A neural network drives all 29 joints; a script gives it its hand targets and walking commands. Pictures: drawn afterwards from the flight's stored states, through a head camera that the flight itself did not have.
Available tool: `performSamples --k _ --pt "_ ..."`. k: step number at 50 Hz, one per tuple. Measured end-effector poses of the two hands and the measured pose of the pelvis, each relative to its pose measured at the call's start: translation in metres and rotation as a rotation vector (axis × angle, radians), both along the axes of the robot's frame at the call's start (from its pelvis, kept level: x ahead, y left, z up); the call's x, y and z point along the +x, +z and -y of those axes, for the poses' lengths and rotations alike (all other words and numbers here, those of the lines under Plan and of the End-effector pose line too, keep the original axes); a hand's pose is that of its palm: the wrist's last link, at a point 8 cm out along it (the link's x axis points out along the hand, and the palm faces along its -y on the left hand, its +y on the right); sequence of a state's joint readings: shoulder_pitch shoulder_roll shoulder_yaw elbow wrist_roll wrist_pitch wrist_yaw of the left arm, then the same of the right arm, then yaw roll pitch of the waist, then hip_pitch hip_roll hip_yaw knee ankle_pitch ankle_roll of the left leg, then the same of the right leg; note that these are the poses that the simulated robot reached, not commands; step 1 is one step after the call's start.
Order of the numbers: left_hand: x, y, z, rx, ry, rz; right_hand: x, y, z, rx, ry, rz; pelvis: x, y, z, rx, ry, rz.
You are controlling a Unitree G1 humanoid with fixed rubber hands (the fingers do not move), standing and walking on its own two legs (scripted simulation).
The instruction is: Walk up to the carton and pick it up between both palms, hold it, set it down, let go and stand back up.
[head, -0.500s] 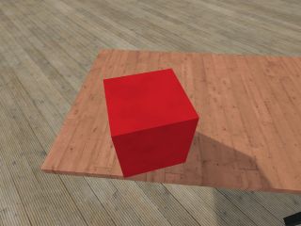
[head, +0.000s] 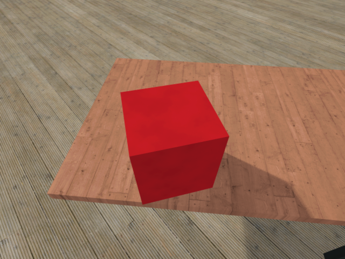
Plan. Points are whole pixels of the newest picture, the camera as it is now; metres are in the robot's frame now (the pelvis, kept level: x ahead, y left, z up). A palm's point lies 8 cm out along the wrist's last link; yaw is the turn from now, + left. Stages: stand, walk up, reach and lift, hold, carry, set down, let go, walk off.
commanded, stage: stand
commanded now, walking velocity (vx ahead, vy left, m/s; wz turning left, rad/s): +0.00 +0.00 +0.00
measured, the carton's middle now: (169, 143) +0.42 +0.02 +0.00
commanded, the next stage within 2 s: none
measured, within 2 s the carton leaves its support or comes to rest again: neither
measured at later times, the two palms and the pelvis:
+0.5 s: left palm out of the picture +0.07 +0.28 -0.12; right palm out of the picture +0.05 -0.28 -0.13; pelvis +0.00 +0.00 +0.00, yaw +0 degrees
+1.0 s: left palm out of the picture +0.07 +0.28 -0.12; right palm out of the picture +0.05 -0.28 -0.13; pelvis +0.01 +0.00 +0.00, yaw +0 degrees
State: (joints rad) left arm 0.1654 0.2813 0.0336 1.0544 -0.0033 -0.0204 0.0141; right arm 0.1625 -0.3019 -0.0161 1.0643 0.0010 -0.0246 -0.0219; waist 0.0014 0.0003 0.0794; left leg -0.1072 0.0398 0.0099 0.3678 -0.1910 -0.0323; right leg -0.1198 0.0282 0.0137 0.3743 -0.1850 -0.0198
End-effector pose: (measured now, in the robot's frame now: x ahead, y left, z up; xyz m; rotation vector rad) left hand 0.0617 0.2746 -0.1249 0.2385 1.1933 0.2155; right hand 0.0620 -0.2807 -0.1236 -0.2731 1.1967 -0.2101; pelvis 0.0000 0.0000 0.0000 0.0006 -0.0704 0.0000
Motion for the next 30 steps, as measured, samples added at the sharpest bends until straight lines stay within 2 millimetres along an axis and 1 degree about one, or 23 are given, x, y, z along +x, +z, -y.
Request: performSamples --k 6,14,30 --pt "-0.003 0.0 0.0 -0.005 0.003 -0.013 0.0 0.001 0.001 -0.002 -0.008 0.002 0.001 0.0 -0.001 0.001 -0.002 -0.004" --pt "-0.005 0.001 -0.003 0.01 0.004 -0.028 -0.006 -0.001 0.002 -0.006 -0.011 -0.023 0.002 0.001 -0.002 0.001 -0.001 -0.003" --pt "0.009 0.004 -0.002 0.012 0.0 0.002 -0.013 -0.006 -0.003 0.014 -0.022 -0.042 0.005 0.001 0.0 0.002 -0.003 0.0"
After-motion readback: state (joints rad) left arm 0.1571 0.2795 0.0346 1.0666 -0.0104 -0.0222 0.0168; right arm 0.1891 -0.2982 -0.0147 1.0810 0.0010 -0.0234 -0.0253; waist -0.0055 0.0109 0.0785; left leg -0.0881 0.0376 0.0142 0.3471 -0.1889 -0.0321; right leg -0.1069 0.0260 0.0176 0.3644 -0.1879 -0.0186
